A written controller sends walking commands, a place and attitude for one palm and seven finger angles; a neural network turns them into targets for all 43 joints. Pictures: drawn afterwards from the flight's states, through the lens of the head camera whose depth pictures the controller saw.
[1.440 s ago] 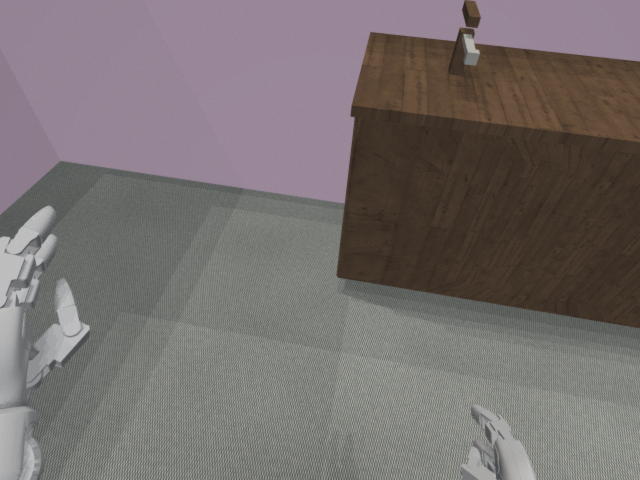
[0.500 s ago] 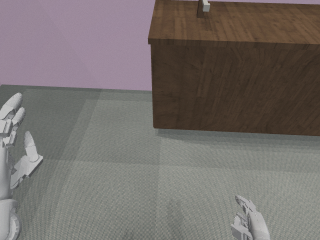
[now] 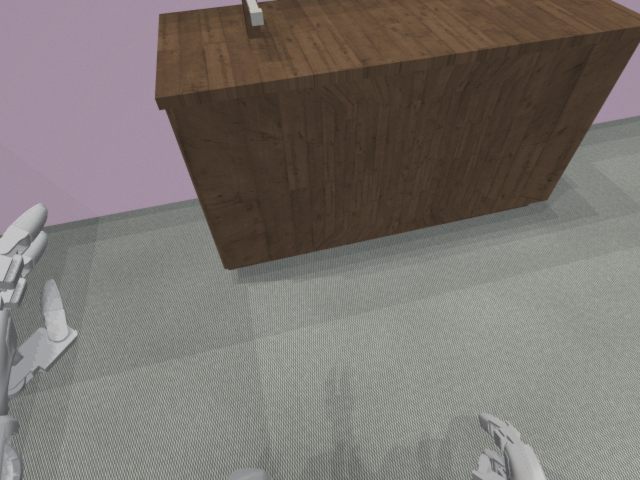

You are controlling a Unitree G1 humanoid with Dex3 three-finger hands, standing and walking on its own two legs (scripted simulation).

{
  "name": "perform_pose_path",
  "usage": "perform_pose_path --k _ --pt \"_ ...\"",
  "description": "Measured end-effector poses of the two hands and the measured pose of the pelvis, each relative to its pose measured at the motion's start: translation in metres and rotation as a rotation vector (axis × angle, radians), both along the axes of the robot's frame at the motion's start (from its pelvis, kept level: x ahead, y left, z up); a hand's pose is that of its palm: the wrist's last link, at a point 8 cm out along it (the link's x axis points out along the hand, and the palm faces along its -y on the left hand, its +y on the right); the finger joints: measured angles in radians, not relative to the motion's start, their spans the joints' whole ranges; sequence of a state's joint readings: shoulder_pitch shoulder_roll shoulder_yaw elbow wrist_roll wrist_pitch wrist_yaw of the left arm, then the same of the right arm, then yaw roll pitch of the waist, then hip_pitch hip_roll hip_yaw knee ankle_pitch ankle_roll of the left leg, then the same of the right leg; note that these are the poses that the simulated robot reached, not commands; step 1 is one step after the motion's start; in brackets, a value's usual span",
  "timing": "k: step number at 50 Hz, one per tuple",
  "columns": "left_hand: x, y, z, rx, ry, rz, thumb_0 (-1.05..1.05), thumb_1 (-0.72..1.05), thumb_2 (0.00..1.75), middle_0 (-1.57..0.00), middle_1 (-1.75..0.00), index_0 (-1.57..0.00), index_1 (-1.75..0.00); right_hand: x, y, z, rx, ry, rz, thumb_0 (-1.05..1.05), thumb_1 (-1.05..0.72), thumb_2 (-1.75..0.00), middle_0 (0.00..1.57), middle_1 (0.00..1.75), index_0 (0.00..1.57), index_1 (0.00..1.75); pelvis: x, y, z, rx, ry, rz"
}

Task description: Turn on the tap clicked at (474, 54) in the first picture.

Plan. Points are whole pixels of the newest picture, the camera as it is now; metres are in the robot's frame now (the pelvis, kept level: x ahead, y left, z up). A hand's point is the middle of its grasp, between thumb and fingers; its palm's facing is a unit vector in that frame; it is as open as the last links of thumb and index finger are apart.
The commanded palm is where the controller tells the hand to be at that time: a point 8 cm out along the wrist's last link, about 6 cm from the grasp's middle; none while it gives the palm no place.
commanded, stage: walk to a spot facing it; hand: left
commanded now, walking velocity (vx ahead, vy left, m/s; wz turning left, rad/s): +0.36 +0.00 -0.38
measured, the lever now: (256, 17) +1.05 +0.21 +0.12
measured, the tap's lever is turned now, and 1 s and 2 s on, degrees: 0 0 0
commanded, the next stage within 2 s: turn to face it in 0.78 s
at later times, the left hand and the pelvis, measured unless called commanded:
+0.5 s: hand (193, 211) +0.36 +0.16 +0.18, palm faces +0.23 -0.86 -0.46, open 7.4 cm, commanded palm +0.31 +0.20 +0.18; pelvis +0.08 -0.03 -0.01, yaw -14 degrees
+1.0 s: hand (237, 142) +0.49 +0.14 +0.17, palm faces +0.32 -0.88 -0.34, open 7.4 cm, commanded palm +0.44 +0.17 +0.18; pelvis +0.23 -0.07 -0.02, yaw -12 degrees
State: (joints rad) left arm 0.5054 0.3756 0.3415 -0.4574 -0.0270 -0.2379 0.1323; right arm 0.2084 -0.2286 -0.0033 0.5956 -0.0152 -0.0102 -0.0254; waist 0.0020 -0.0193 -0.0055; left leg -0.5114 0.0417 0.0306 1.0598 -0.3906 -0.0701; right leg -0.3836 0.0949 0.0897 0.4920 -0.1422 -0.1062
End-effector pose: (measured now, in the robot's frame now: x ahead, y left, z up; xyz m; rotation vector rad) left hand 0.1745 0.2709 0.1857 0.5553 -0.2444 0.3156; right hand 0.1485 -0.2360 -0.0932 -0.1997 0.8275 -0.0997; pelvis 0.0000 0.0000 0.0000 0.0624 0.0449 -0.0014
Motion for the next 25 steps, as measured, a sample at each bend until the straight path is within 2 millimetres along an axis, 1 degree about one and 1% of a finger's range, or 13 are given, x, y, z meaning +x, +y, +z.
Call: perform_pose_path --k 4,7,11,13,15,18,21,23,25 --pt "0.013 0.001 0.014 0.021 -0.051 -0.035 0.01 0.88 0.90 -0.21 -0.31 -0.22 -0.30 -0.008 -0.017 0.010 -0.041 -0.003 -0.057 0.01 -0.91 -0.90 0.20 0.30 0.20 0.30 0.005 0.003 0.005 0.002 0.025 -0.045" --pt "0.024 0.003 0.013 -0.005 -0.078 -0.050 0.01 0.89 0.90 -0.21 -0.31 -0.21 -0.30 -0.009 -0.021 0.017 -0.061 -0.023 -0.093 0.01 -0.91 -0.90 0.20 0.30 0.19 0.30 0.011 0.008 0.005 -0.004 0.030 -0.072" --pt "0.041 0.006 -0.002 -0.056 -0.094 -0.086 0.01 0.89 0.90 -0.21 -0.31 -0.21 -0.30 -0.005 -0.017 0.020 -0.087 -0.080 -0.130 0.01 -0.91 -0.90 0.20 0.30 0.19 0.30 0.019 0.016 -0.004 -0.034 0.014 -0.100" --pt "0.052 0.004 -0.009 -0.065 -0.086 -0.096 0.01 0.89 0.90 -0.21 -0.31 -0.21 -0.30 -0.003 -0.011 0.021 -0.074 -0.099 -0.157 0.01 -0.91 -0.90 0.20 0.29 0.19 0.30 0.023 0.015 -0.005 -0.028 -0.012 -0.128" --pt "0.064 0.001 -0.011 -0.061 -0.078 -0.107 0.01 0.89 0.90 -0.21 -0.31 -0.21 -0.30 -0.002 -0.005 0.020 -0.049 -0.110 -0.174 0.01 -0.91 -0.90 0.20 0.29 0.19 0.30 0.031 0.012 -0.004 -0.037 -0.026 -0.149" --pt "0.083 -0.012 -0.006 -0.065 -0.081 -0.126 0.01 0.89 0.90 -0.21 -0.31 -0.21 -0.30 0.001 0.004 0.015 -0.008 -0.100 -0.186 0.01 -0.91 -0.90 0.20 0.30 0.20 0.30 0.047 0.006 -0.001 -0.064 -0.031 -0.169" --pt "0.106 -0.033 0.003 -0.044 -0.101 -0.162 0.01 0.89 0.90 -0.20 -0.31 -0.21 -0.30 0.004 0.006 0.005 0.028 -0.065 -0.195 0.01 -0.90 -0.90 0.20 0.30 0.20 0.30 0.063 -0.004 -0.001 -0.082 -0.033 -0.203" --pt "0.126 -0.049 0.007 -0.017 -0.111 -0.191 0.01 0.89 0.90 -0.20 -0.31 -0.21 -0.30 0.007 0.002 -0.003 0.048 -0.037 -0.207 0.01 -0.90 -0.90 0.20 0.30 0.20 0.30 0.074 -0.015 -0.003 -0.089 -0.033 -0.226" --pt "0.149 -0.068 0.007 0.018 -0.114 -0.219 0.01 0.89 0.90 -0.20 -0.31 -0.21 -0.30 0.011 -0.008 -0.014 0.066 -0.016 -0.225 0.01 -0.90 -0.90 0.21 0.30 0.20 0.30 0.085 -0.028 -0.008 -0.096 -0.034 -0.244"
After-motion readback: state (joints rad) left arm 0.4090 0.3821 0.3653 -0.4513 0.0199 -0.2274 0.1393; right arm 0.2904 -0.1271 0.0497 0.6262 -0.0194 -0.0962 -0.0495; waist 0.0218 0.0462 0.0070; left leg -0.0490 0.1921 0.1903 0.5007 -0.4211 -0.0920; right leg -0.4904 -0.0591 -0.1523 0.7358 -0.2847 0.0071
